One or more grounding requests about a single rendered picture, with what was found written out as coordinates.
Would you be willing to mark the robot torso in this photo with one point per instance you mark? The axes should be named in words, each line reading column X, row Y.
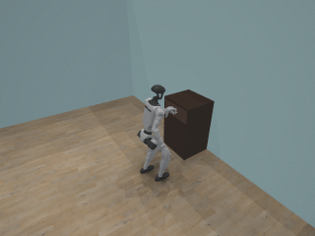
column 149, row 117

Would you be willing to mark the robot right hand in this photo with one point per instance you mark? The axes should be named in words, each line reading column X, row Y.
column 165, row 152

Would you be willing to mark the robot right upper arm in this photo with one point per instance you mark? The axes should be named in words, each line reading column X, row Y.
column 159, row 114

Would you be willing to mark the cabinet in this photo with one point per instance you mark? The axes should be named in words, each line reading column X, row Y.
column 190, row 138

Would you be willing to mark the drawer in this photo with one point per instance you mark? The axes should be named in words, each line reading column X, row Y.
column 181, row 113

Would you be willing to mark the right robot forearm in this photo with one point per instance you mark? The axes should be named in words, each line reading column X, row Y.
column 159, row 139

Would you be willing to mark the right robot shin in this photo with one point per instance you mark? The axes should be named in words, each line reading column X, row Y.
column 162, row 165

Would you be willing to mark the robot left hand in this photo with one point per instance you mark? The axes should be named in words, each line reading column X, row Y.
column 170, row 108

